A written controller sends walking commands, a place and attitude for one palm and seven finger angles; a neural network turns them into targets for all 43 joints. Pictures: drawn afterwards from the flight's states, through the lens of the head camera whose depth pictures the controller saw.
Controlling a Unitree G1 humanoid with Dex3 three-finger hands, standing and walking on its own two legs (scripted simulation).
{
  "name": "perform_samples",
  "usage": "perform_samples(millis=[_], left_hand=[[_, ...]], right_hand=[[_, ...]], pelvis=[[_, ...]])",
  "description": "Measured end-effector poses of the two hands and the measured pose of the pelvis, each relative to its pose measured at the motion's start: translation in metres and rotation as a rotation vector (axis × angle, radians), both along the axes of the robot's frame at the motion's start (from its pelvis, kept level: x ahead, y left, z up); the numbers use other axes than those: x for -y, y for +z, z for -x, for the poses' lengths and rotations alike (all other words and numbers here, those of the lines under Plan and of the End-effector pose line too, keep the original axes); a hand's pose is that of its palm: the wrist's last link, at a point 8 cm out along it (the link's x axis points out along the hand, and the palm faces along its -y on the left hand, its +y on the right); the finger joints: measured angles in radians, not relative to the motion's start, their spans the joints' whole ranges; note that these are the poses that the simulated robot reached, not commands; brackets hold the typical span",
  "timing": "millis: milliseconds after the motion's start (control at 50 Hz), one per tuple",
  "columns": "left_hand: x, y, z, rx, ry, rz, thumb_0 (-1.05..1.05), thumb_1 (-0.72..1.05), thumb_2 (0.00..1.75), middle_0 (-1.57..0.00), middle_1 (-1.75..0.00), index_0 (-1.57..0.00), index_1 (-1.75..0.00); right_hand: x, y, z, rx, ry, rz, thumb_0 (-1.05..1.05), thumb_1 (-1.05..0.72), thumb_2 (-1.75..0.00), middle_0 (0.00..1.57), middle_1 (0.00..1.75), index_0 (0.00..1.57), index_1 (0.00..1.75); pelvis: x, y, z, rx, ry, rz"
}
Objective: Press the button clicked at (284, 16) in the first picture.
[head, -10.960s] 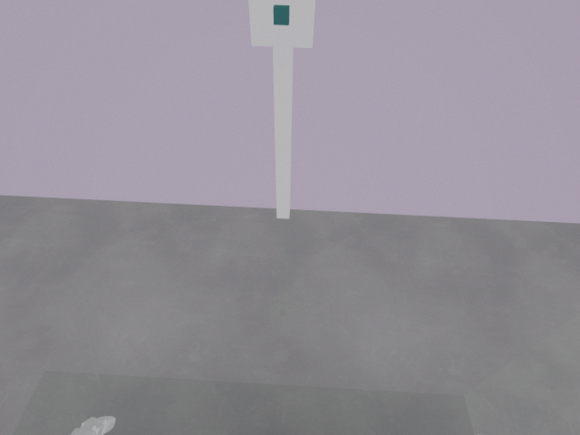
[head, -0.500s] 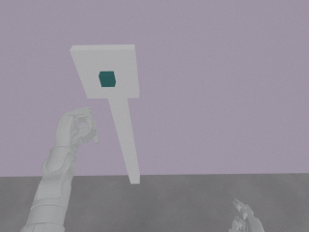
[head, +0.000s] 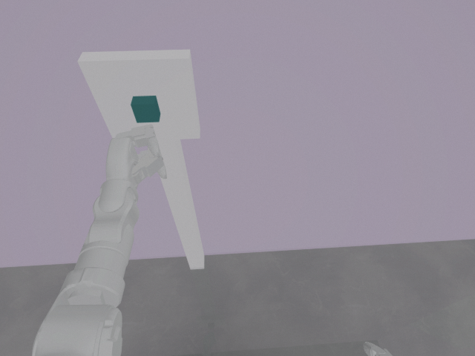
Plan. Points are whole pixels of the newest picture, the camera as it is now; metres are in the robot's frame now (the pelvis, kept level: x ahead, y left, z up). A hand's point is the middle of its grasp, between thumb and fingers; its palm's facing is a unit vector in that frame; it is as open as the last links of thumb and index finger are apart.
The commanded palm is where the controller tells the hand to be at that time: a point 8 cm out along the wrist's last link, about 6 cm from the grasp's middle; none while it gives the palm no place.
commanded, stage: aim a knuckle at the button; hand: left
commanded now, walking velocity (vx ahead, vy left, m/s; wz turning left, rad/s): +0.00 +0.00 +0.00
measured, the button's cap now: (146, 108) +0.52 +0.18 +0.14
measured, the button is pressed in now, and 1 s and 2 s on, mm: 0 0 11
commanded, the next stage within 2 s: press the button with the knuckle in 0.68 s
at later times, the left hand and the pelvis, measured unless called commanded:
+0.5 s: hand (165, 161) +0.42 +0.14 +0.10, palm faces +0.08 -1.00 +0.00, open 3.1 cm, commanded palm +0.39 +0.19 +0.11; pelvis +0.00 +0.00 +0.00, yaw -1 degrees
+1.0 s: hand (164, 155) +0.43 +0.14 +0.10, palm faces +0.08 -1.00 +0.00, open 3.1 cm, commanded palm +0.41 +0.19 +0.11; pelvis -0.01 +0.00 +0.00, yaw +0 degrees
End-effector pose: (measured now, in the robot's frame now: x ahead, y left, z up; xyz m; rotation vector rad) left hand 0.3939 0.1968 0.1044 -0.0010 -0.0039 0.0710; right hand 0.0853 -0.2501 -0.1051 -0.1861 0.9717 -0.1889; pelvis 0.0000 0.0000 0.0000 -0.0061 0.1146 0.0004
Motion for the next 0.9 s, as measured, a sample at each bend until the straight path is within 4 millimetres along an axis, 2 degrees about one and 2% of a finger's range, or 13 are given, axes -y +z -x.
perform_samples(millis=[120, 260, 360, 540, 640, 800, 900], left_hand=[[0.008, -0.004, -0.014, -0.004, -0.004, 0.005, 0.02, 0.90, 0.90, -1.30, -1.50, -1.30, -1.50], [0.002, -0.009, -0.010, 0.006, 0.016, -0.002, 0.02, 0.90, 0.90, -1.30, -1.50, -1.30, -1.50], [0.002, -0.005, -0.003, 0.020, 0.011, -0.004, 0.02, 0.90, 0.90, -1.30, -1.50, -1.30, -1.50], [0.010, -0.005, 0.000, 0.009, 0.008, 0.004, 0.02, 0.90, 0.90, -1.30, -1.50, -1.30, -1.50], [0.008, -0.001, 0.001, 0.023, 0.017, 0.002, 0.02, 0.90, 0.90, -1.30, -1.50, -1.30, -1.50], [-0.001, -0.003, 0.007, 0.006, 0.019, 0.000, 0.02, 0.90, 0.90, -1.30, -1.50, -1.30, -1.50], [0.002, -0.003, 0.004, 0.014, 0.010, -0.002, 0.02, 0.90, 0.90, -1.30, -1.50, -1.31, -1.50]], right_hand=[[0.000, -0.005, 0.020, -0.055, -0.033, -0.009, 0.01, -0.91, -0.90, 0.20, 0.30, 0.20, 0.29], [-0.002, -0.006, 0.029, -0.076, -0.061, -0.019, 0.01, -0.91, -0.90, 0.20, 0.30, 0.20, 0.29], [-0.003, -0.006, 0.023, -0.067, -0.049, -0.022, 0.01, -0.91, -0.90, 0.20, 0.30, 0.20, 0.29], [-0.006, -0.001, -0.001, 0.005, -0.008, -0.020, 0.00, -0.91, -0.90, 0.20, 0.30, 0.20, 0.29], [-0.006, 0.003, -0.009, 0.038, 0.001, -0.021, 0.00, -0.91, -0.90, 0.20, 0.30, 0.20, 0.29], [-0.004, 0.003, -0.007, 0.028, 0.006, -0.016, 0.00, -0.91, -0.90, 0.20, 0.30, 0.20, 0.29], [-0.002, -0.001, 0.000, 0.002, 0.007, -0.007, 0.00, -0.91, -0.90, 0.20, 0.30, 0.20, 0.29]], pelvis=[[-0.002, -0.002, -0.002, -0.023, -0.014, -0.001], [-0.003, -0.002, -0.005, -0.025, -0.026, 0.000], [-0.004, -0.002, -0.004, -0.019, -0.020, 0.003], [-0.003, -0.002, 0.000, -0.012, -0.011, 0.002], [-0.002, -0.002, 0.001, -0.009, -0.013, 0.001], [0.000, -0.002, 0.002, -0.002, -0.005, 0.003], [-0.001, -0.003, 0.005, -0.005, 0.002, 0.005]])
